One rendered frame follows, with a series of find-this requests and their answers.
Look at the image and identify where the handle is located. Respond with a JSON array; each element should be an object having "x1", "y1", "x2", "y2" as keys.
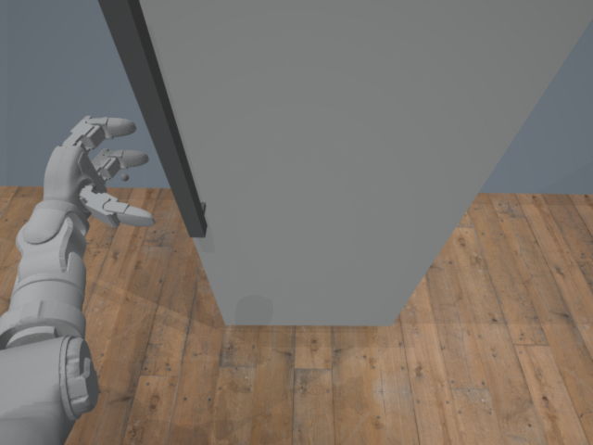
[{"x1": 98, "y1": 0, "x2": 208, "y2": 237}]

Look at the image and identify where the robot left upper arm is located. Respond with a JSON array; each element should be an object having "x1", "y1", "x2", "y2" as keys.
[{"x1": 0, "y1": 336, "x2": 99, "y2": 445}]

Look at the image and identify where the left robot hand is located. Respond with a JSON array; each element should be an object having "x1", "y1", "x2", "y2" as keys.
[{"x1": 43, "y1": 116, "x2": 155, "y2": 228}]

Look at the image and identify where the robot left forearm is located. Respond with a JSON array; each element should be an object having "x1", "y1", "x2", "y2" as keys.
[{"x1": 0, "y1": 200, "x2": 90, "y2": 350}]

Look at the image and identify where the fridge door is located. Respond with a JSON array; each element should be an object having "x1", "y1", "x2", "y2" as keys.
[{"x1": 139, "y1": 0, "x2": 593, "y2": 326}]

